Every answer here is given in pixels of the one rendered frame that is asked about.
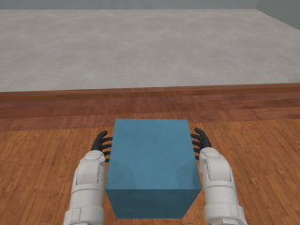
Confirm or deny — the robot right forearm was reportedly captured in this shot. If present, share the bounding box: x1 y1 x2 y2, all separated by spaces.
199 147 248 225

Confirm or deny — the right robot hand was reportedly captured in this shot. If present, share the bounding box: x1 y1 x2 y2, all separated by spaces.
190 127 212 160

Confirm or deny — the left robot hand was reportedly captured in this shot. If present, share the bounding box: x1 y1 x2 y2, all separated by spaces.
90 130 113 163

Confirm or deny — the robot left forearm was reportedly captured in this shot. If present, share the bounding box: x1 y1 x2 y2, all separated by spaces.
63 150 106 225

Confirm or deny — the carton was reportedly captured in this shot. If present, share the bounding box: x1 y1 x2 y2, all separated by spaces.
105 118 202 219

